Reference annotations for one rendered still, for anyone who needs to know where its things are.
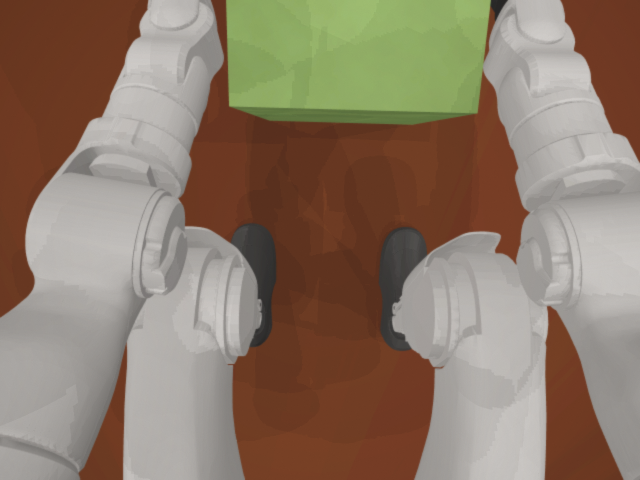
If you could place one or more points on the left robot upper arm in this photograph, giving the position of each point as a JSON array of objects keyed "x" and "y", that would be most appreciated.
[{"x": 98, "y": 248}]

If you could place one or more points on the robot left shin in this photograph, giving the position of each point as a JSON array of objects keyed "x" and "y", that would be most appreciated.
[{"x": 198, "y": 237}]

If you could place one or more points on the right robot upper arm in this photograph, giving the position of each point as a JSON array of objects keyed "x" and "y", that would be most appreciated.
[{"x": 581, "y": 256}]

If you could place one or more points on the left robot forearm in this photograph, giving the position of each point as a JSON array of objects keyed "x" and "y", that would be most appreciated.
[{"x": 155, "y": 109}]

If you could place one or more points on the carton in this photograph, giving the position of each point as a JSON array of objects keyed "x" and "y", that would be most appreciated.
[{"x": 356, "y": 61}]

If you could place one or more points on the left robot thigh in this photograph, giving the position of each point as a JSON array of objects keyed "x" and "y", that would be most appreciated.
[{"x": 178, "y": 413}]

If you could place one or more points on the right robot forearm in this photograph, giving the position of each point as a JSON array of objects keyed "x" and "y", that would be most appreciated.
[{"x": 554, "y": 120}]

